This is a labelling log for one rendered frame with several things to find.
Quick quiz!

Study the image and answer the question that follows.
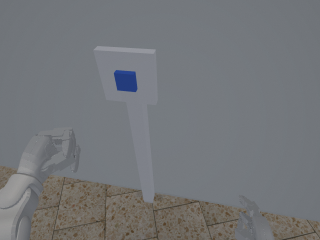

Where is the button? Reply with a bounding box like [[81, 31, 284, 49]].
[[114, 70, 138, 92]]

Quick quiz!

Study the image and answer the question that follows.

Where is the robot left hand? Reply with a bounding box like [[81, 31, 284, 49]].
[[17, 127, 81, 184]]

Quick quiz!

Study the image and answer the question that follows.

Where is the left robot forearm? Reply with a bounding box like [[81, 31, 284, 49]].
[[0, 173, 44, 240]]

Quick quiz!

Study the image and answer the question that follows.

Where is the robot right hand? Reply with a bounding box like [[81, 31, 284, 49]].
[[234, 195, 275, 240]]

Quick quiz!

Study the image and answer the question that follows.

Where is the panel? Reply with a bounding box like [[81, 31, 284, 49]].
[[93, 46, 158, 204]]

